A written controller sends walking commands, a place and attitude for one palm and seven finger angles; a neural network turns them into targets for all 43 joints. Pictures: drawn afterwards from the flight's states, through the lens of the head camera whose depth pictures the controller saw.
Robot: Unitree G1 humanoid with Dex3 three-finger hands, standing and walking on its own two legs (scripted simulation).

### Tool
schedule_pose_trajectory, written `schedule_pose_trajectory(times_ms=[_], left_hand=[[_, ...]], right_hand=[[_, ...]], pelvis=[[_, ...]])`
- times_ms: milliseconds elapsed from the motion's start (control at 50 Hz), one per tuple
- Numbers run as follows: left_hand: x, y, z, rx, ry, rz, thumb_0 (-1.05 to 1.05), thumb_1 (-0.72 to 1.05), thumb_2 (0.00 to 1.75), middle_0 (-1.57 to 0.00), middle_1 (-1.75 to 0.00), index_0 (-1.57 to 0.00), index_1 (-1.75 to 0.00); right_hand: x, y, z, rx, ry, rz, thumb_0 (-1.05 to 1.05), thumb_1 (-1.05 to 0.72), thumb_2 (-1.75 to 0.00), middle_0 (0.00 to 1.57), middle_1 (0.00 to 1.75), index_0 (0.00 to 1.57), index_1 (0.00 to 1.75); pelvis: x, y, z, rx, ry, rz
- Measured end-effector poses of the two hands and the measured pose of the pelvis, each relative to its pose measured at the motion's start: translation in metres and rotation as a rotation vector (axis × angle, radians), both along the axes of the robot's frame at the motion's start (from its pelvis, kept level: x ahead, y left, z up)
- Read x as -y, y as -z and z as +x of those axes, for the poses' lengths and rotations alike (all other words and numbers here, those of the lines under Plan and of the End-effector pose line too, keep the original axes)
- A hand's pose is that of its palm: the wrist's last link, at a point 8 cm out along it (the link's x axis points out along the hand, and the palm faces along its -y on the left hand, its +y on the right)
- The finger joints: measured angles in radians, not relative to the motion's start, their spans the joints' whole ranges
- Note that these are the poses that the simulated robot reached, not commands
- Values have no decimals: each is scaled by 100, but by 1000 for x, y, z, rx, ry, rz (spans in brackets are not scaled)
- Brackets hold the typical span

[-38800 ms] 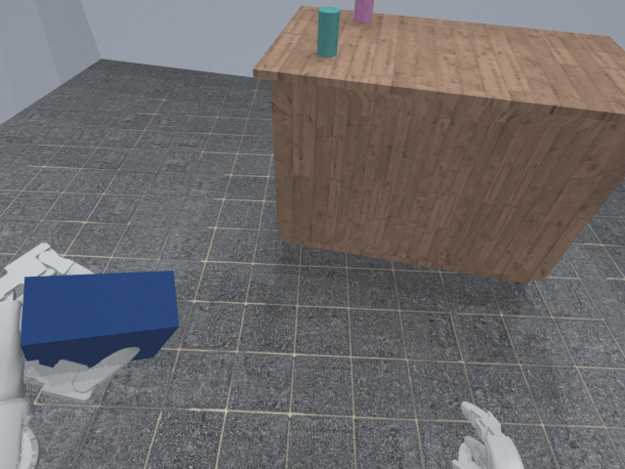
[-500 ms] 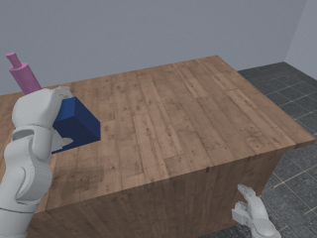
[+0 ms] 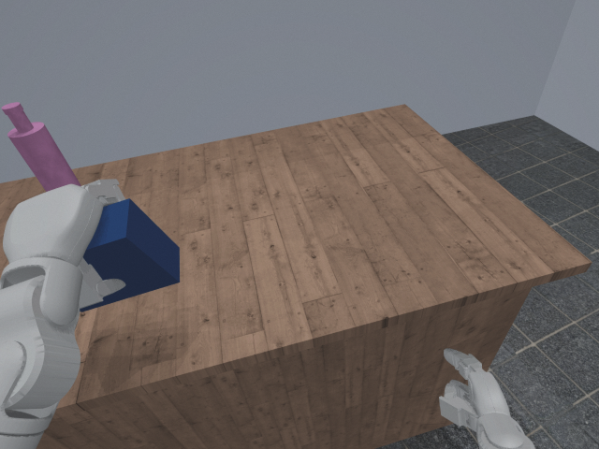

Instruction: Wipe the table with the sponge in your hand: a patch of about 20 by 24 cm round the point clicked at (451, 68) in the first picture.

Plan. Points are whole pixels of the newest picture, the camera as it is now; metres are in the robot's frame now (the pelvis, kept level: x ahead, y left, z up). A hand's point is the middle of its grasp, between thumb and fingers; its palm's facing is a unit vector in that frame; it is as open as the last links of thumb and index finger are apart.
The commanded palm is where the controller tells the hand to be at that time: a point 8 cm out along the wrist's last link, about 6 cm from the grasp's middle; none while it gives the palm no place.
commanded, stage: bring the sponge back beside the body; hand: left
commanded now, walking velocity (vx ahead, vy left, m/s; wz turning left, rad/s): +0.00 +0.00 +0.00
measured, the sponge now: (113, 266) +0.25 +0.28 +0.17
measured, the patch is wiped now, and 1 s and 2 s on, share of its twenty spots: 0.95 0.95 0.95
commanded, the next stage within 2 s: step back with the hand held close in 1.24 s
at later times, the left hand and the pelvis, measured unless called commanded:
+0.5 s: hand (82, 267) +0.22 +0.28 +0.20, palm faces +0.27 -0.12 -0.96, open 9.4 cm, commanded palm +0.16 +0.28 +0.27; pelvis -0.01 +0.00 +0.00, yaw +0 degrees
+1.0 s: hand (63, 289) +0.19 +0.28 +0.20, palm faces +0.28 -0.12 -0.95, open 9.4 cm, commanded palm +0.14 +0.28 +0.27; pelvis -0.01 +0.00 +0.00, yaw +0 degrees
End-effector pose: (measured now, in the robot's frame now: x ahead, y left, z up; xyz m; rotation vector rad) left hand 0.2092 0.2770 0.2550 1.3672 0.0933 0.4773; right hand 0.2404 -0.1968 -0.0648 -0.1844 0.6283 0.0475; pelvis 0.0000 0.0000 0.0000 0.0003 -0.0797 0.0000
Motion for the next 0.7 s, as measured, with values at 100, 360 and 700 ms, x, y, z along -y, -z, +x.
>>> schedule_pose_trajectory(times_ms=[100,360,700], left_hand=[[-2,4,-9,-6,-14,-5,-1,-47,109,-80,-141,-82,-138],[2,4,-20,-3,14,10,-1,-47,109,-80,-141,-82,-138],[-1,7,-40,6,19,5,-1,-47,109,-80,-141,-82,-138]], right_hand=[[0,0,0,3,-3,-8,1,-90,-90,20,29,23,32],[-5,0,-3,17,2,2,1,-90,-90,20,29,19,30],[-7,-1,-4,18,0,-9,1,-90,-90,20,30,18,29]], pelvis=[[1,1,-3,7,-5,-1],[1,1,-7,16,0,-2],[-3,1,-7,21,1,-4]])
